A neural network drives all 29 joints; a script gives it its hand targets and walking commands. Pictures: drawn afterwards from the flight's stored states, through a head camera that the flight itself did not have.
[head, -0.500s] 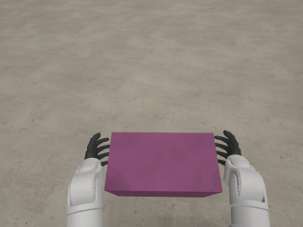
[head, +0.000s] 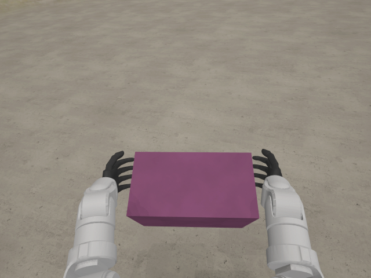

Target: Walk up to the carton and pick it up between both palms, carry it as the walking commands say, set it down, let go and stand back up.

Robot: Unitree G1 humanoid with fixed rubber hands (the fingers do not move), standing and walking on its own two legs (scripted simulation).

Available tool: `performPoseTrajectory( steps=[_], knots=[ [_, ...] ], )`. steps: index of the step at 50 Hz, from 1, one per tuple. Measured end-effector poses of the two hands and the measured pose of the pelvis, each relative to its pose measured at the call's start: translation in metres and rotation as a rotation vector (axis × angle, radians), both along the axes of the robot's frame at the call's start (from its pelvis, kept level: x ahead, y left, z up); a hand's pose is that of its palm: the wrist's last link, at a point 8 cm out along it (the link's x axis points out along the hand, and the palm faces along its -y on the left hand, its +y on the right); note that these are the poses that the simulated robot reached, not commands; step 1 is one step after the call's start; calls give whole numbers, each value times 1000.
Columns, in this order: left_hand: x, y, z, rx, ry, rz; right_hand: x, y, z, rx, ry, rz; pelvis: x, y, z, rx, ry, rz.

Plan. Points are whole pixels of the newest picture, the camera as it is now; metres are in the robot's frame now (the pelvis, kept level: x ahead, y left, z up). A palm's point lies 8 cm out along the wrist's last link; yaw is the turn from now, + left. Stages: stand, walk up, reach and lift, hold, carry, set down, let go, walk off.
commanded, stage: hold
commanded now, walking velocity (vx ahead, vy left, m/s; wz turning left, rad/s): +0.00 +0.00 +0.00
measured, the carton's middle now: (192, 192) +0.34 +0.04 -0.03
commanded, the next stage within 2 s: set down in 0.34 s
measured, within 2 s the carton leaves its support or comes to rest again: neither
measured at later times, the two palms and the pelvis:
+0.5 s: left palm (123, 187) +0.31 +0.20 +0.03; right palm (277, 195) +0.30 -0.16 +0.02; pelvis +0.05 +0.04 +0.01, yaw -2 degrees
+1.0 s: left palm (125, 211) +0.29 +0.21 -0.05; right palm (266, 215) +0.29 -0.15 -0.06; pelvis +0.01 +0.02 -0.02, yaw -1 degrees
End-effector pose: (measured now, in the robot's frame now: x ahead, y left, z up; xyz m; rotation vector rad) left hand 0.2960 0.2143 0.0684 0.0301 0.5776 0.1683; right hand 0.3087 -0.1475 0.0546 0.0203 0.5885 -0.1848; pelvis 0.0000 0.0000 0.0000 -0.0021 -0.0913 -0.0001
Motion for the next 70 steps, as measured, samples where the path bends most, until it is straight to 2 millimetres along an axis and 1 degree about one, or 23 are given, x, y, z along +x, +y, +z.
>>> performPoseTrajectory(
  steps=[3,6,9,13,18,19,21,23,27,30,34,38,41,44,51,57,62,66,70],
  knots=[
    [2,5,0,-10,19,-15,-5,4,-1,-5,26,-14,2,10,1,-2,-19,-6],
    [2,7,-8,-8,44,-31,-10,7,-3,-12,50,-41,5,21,1,-4,-37,-9],
    [3,6,-16,3,61,-34,-11,7,-5,-17,61,-61,8,31,1,-5,-46,-8],
    [7,-2,-25,5,75,-15,-6,2,-7,-16,64,-72,13,40,1,-3,-38,-6],
    [16,-14,-20,1,58,24,3,-8,-5,0,36,-85,28,44,6,1,-7,-18],
    [18,-16,-19,15,57,9,3,-10,-6,0,33,-83,31,44,7,-1,-1,-20],
    [21,-17,-21,28,70,-19,1,-15,-14,14,45,-61,38,43,9,-5,12,-28],
    [19,-16,-28,32,97,-25,-4,-16,-25,31,71,-34,43,41,10,-7,19,-38],
    [5,-12,-45,27,142,6,-18,-11,-45,37,123,-8,48,36,10,-8,23,-43],
    [-7,-7,-58,5,165,43,-23,-5,-56,31,150,-7,45,32,9,-8,24,-37],
    [-12,-2,-67,-14,155,68,-19,1,-62,7,147,-9,38,27,6,-7,39,-17],
    [-7,0,-76,-23,137,62,-10,3,-65,-20,129,-2,30,24,2,-6,71,-1],
    [-2,0,-85,-12,146,43,-7,3,-73,-23,136,-5,24,23,-2,-7,96,-1],
    [-1,0,-95,-4,162,31,-10,2,-86,-8,151,-8,19,23,-6,-7,122,-9],
    [-5,-3,-121,-16,179,27,-18,-3,-116,10,166,-14,5,25,-17,0,195,-22],
    [-2,-4,-142,-35,161,31,-7,-4,-132,7,138,-17,-10,25,-32,10,259,-30],
    [8,-4,-159,-38,148,24,3,-4,-149,5,123,-19,-21,25,-47,12,321,-25],
    [15,-5,-172,-27,152,14,5,-5,-167,10,131,-26,-25,26,-58,15,375,-28],
    [17,-6,-187,-31,161,17,5,-5,-184,10,143,-33,-27,27,-69,21,425,-32]
  ],
)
